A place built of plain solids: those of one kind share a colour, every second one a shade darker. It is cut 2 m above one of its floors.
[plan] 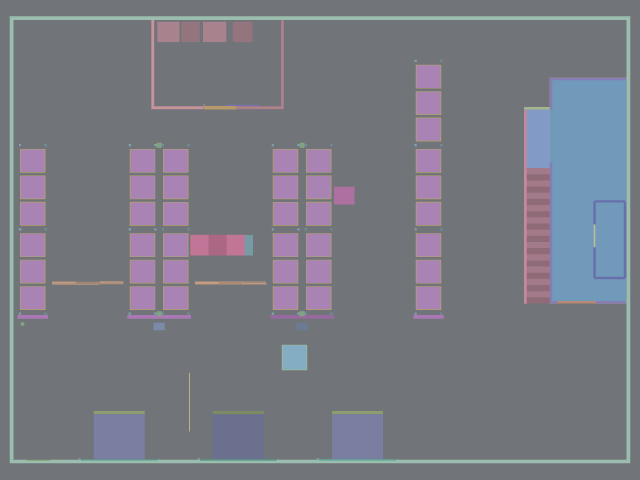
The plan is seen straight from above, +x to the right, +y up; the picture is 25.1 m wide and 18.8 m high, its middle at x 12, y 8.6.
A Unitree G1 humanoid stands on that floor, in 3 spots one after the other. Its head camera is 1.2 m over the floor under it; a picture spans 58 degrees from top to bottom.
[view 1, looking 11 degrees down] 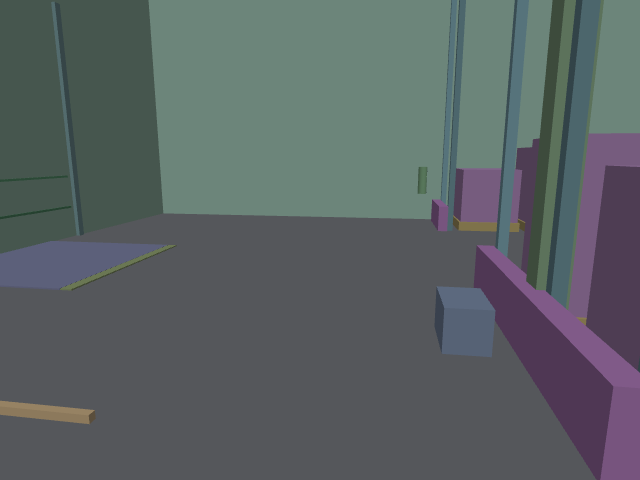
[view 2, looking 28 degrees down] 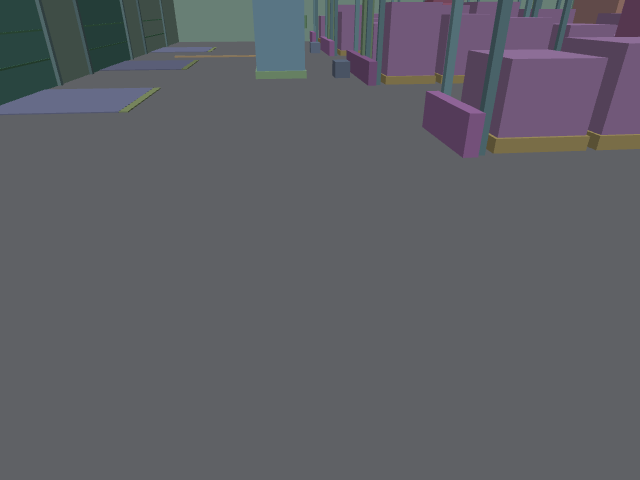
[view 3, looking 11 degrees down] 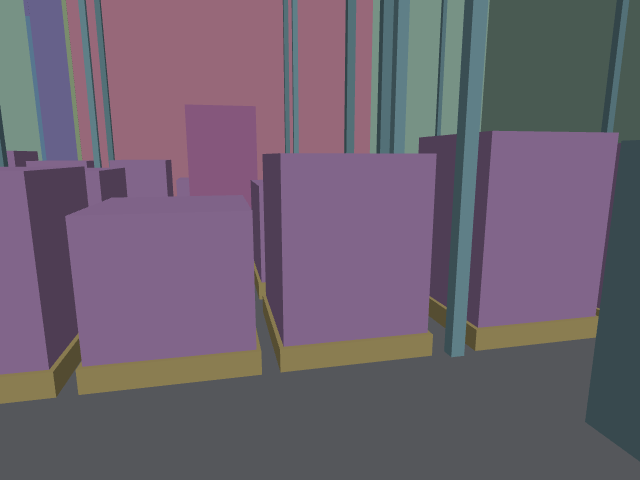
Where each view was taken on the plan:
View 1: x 8.50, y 4.71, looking -171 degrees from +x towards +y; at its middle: ground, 6.29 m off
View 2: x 20.55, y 3.81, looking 174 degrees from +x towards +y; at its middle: ground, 2.56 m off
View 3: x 7.91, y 10.38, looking -13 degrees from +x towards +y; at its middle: row_load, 2.37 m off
